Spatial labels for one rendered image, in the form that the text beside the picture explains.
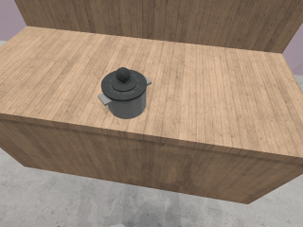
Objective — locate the table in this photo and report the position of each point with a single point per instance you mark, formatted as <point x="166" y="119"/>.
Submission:
<point x="224" y="112"/>

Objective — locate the lid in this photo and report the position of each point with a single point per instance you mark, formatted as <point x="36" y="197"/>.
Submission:
<point x="122" y="91"/>

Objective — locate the knob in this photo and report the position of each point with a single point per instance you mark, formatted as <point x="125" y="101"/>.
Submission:
<point x="123" y="74"/>

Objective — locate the pot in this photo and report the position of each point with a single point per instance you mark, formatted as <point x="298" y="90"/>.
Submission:
<point x="126" y="109"/>

